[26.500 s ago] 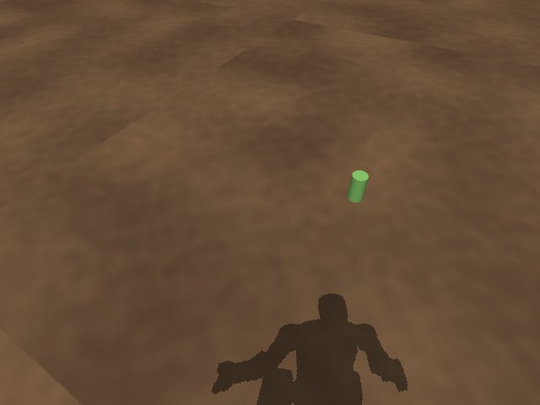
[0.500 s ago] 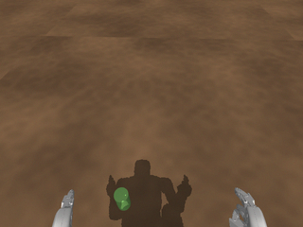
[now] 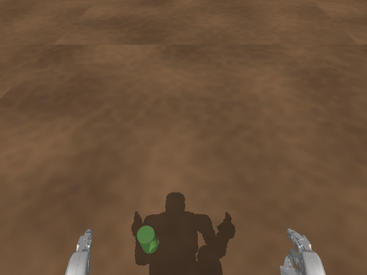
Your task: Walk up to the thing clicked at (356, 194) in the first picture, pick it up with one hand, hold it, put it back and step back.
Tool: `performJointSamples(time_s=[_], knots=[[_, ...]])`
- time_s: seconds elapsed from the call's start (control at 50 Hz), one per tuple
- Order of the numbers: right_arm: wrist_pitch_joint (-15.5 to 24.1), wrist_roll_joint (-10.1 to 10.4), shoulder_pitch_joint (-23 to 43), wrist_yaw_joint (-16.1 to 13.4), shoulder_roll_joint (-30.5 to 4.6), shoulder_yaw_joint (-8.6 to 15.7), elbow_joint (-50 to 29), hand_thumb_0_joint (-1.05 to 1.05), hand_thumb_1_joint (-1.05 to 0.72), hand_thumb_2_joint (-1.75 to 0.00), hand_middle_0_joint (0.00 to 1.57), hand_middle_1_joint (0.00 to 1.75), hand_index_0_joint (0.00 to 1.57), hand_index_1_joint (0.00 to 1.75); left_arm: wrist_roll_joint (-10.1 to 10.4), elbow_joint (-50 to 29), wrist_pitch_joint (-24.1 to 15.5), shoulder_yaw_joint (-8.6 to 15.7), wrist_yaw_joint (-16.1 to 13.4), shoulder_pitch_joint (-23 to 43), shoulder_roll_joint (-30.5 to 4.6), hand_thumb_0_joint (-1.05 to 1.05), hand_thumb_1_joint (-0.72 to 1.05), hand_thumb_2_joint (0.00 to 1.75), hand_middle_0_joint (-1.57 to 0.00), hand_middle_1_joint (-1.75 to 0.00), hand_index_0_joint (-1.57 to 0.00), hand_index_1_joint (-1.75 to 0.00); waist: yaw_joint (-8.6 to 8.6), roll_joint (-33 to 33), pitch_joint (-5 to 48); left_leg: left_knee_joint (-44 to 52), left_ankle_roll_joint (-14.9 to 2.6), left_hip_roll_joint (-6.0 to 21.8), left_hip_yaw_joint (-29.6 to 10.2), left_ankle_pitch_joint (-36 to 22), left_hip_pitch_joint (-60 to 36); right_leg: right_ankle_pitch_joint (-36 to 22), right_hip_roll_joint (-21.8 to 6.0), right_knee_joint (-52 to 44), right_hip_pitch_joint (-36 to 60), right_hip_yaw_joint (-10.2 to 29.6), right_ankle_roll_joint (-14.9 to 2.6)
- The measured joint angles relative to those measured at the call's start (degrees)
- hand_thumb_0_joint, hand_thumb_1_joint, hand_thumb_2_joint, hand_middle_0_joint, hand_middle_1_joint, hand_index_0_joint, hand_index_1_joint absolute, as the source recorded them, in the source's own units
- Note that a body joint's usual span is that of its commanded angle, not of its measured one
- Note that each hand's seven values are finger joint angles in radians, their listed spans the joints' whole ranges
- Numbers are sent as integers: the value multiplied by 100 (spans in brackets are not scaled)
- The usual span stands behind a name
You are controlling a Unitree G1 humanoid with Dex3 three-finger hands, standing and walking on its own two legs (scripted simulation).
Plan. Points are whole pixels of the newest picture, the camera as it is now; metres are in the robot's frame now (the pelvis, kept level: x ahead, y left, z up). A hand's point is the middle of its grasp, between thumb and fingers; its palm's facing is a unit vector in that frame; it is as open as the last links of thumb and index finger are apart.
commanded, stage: home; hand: left
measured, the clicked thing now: (148, 240) +0.42 +0.20 -0.64
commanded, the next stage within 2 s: stand in 0.74 s
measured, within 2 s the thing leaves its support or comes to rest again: neither
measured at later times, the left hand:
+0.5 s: hand (105, 267) +0.18 +0.19 -0.05, palm faces +0.11 -0.96 -0.28, open 17.6 cm
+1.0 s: hand (103, 269) +0.18 +0.19 -0.05, palm faces +0.12 -0.95 -0.28, open 16.5 cm
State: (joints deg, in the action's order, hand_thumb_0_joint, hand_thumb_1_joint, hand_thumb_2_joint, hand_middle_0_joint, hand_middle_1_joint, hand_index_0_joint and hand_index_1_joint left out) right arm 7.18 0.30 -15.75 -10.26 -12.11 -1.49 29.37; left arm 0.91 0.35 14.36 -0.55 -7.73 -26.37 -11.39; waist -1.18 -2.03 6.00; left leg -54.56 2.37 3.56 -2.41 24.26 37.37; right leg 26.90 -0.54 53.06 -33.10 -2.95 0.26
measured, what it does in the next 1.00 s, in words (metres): stands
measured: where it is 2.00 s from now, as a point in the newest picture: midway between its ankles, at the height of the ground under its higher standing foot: outside the picture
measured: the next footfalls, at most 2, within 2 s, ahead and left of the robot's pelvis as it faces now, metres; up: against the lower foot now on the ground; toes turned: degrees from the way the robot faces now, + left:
none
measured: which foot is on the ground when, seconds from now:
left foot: down 0.00-1.00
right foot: down 0.00-1.00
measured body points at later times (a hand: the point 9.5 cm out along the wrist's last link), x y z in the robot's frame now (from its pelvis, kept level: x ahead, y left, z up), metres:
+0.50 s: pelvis +0.01 +0.01 +0.00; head +0.03 +0.01 +0.45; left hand +0.17 +0.24 -0.03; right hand +0.17 -0.23 -0.07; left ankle +0.03 +0.14 -0.69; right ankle +0.00 -0.12 -0.69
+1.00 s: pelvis +0.01 +0.01 +0.00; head +0.02 +0.02 +0.45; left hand +0.17 +0.24 -0.03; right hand +0.17 -0.23 -0.07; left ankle +0.03 +0.14 -0.69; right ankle +0.00 -0.12 -0.69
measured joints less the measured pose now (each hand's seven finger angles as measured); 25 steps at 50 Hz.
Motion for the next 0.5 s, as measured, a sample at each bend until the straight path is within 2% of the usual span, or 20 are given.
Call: performJointSamples(time_s=[0.5], knots=[[-5, -15, 16, -10, 82, -36, 20, 2, -90, -90, 21, 30, 21, 30, -2, 19, 59, 3, -12, 15, -13, -1, -58, 3, -6, -5, -6, -4, 24, 24, 28, -19, -64, -22, 51, 126, -66, 56, -25, -83, 101, 47, 69]])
